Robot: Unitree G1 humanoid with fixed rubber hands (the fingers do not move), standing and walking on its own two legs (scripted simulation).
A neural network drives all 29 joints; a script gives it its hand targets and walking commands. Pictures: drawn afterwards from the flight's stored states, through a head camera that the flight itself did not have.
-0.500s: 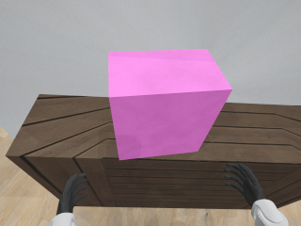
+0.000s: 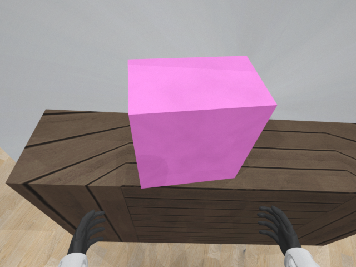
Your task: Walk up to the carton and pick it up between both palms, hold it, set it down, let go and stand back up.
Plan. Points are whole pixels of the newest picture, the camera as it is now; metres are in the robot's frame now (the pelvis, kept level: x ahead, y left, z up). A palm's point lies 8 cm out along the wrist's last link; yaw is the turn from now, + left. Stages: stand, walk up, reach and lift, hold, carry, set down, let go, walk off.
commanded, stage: set down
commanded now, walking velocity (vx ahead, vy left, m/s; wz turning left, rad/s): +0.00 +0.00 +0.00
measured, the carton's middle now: (189, 127) +0.43 -0.01 +0.05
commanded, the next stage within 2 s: let go in 0.42 s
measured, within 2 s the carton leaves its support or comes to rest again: neither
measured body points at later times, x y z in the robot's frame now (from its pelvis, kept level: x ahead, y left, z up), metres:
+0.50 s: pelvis +0.01 +0.00 +0.00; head +0.05 +0.02 +0.45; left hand +0.18 +0.22 -0.08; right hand +0.19 -0.23 -0.08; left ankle +0.01 +0.14 -0.75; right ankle -0.02 -0.08 -0.75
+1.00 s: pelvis +0.01 +0.00 +0.00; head +0.05 +0.02 +0.45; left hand +0.18 +0.23 -0.09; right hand +0.17 -0.24 -0.09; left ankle +0.01 +0.14 -0.75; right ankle -0.02 -0.08 -0.75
